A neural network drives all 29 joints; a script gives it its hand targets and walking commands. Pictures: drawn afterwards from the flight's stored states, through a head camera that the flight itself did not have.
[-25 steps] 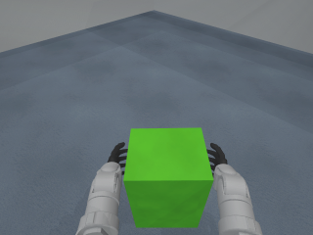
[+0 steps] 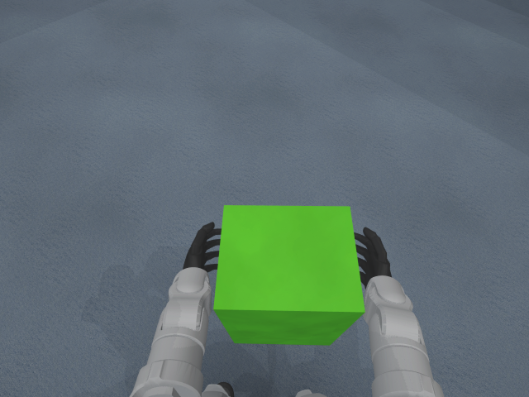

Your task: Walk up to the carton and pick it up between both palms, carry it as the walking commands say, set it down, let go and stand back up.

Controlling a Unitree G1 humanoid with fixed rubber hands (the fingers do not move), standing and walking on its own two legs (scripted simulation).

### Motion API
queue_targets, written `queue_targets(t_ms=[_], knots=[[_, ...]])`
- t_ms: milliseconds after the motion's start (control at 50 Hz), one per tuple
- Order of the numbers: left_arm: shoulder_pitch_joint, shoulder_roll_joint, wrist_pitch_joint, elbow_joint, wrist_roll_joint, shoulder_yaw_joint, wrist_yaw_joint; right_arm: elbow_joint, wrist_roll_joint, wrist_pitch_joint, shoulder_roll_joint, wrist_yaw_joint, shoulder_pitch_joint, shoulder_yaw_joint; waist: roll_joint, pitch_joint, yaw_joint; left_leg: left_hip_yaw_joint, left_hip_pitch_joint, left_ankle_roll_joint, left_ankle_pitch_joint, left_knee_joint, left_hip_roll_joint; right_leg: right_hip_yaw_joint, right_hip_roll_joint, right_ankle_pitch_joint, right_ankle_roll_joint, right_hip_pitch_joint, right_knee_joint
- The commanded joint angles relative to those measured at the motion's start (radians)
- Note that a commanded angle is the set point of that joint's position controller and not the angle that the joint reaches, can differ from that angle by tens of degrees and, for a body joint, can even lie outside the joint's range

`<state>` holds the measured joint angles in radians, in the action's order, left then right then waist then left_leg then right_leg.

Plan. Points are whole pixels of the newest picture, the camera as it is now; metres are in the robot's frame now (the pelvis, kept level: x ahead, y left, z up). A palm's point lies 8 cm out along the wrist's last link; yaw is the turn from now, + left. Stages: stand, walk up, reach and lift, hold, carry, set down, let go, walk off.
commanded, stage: set down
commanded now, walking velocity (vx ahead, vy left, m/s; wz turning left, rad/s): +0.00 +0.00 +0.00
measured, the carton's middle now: (284, 284) +0.31 -0.06 -0.12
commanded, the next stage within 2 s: none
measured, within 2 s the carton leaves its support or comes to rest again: neither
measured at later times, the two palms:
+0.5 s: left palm (207, 270) +0.36 +0.08 -0.14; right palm (362, 282) +0.31 -0.20 -0.12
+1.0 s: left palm (218, 272) +0.38 +0.07 -0.23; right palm (352, 284) +0.33 -0.21 -0.21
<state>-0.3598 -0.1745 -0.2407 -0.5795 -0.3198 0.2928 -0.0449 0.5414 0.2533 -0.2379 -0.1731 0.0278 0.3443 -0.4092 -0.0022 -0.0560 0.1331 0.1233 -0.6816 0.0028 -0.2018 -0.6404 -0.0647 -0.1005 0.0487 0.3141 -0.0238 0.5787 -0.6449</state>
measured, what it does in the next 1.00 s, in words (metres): lowers itself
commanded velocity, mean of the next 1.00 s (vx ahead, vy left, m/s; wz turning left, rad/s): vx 0.00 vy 0.00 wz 0.00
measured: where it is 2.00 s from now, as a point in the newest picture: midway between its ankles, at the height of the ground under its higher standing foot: outside the picture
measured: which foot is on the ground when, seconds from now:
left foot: down 0.00-1.00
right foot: down 0.00-1.00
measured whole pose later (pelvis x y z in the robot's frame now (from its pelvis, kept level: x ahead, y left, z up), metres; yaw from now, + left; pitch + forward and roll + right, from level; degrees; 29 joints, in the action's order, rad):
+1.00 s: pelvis -0.05 +0.00 -0.15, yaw -2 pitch +37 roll -2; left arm -0.76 -0.09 -0.21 -0.73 -0.25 0.31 -0.11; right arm 0.63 0.17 -0.19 -0.09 0.00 0.67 -0.51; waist 0.03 -0.18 0.11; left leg 0.13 -1.60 -0.03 -0.39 -1.36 -0.11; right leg -0.08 0.11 0.54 -0.05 1.51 -1.40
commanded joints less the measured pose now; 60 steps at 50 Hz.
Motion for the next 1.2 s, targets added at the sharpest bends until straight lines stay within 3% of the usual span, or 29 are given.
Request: queue_targets(t_ms=[0, 280, 560, 1180], knots=[[-0.421, -0.839, 0.063, -0.034, 0.072, -0.481, 0.126, 0.059, -0.075, 0.044, -0.763, 0.16, 0.431, 0.454, 0.048, -0.47, 0.011, 0.01, 0.334, -0.005, 0.205, -0.042, -0.04, 0.022, 0.051, -0.301, 0.018, 0.073, 0.003], [-0.615, -0.909, 0.056, -0.112, 0.076, -0.469, 0.122, 0.112, -0.086, 0.034, -0.812, 0.19, 0.629, 0.428, 0.068, -0.602, 0.018, -0.013, 0.155, -0.002, 0.008, -0.214, -0.055, 0.061, 0.062, -0.078, 0.013, 0.377, -0.177], [-0.742, -0.928, 0.044, -0.138, 0.098, -0.462, 0.106, 0.121, -0.103, 0.02, -0.812, 0.202, 0.744, 0.408, 0.081, -0.734, 0.027, -0.025, 0.021, -0.004, -0.005, -0.396, -0.07, 0.093, 0.078, -0.035, 0.008, 0.605, -0.371], [-0.965, -0.827, 0.078, -0.237, 0.148, -0.404, 0.059, 0.156, -0.165, 0.053, -0.766, 0.107, 0.943, 0.422, 0.076, -0.912, 0.001, -0.11, -0.408, -0.016, -0.057, -0.765, -0.119, 0.121, 0.125, -0.022, -0.039, 0.831, -0.704]])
